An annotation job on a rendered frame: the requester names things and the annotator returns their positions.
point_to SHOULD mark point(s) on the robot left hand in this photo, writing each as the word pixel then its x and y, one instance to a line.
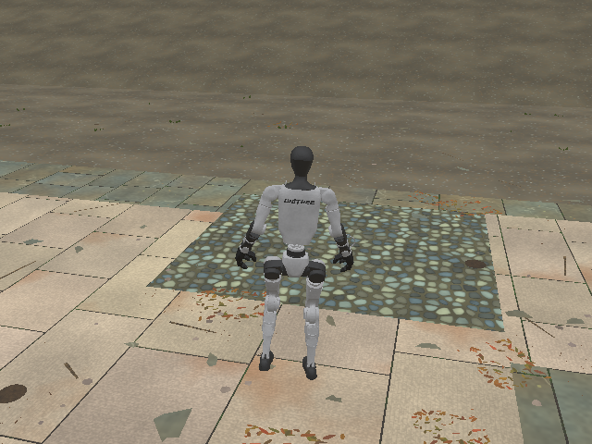
pixel 246 256

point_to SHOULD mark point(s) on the robot right hand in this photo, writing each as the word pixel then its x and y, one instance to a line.
pixel 348 260

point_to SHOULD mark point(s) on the robot head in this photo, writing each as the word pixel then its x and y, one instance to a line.
pixel 301 159

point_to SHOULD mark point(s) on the robot right upper arm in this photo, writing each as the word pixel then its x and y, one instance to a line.
pixel 328 197

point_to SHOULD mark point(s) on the right robot forearm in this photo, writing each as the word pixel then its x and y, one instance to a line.
pixel 342 243

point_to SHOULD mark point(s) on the right robot shin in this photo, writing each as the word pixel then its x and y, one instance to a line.
pixel 311 338

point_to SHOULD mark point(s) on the robot left upper arm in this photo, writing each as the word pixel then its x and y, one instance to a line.
pixel 269 194

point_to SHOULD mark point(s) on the left robot forearm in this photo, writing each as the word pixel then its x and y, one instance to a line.
pixel 249 240

